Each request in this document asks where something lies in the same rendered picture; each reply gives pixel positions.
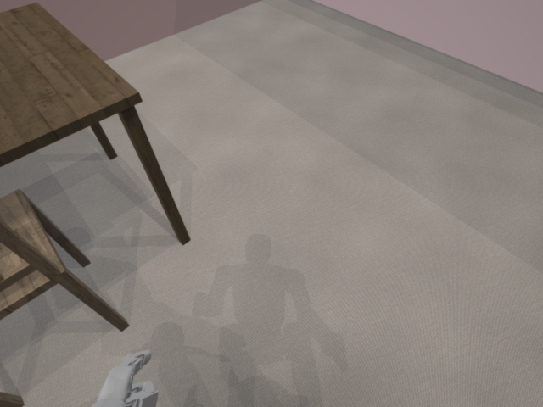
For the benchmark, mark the chair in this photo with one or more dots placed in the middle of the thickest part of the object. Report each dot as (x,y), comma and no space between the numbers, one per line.
(30,265)

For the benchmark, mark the table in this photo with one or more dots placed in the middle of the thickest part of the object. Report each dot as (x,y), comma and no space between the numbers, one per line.
(52,85)

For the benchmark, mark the robot left hand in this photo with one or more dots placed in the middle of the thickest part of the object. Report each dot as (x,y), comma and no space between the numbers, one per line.
(118,383)

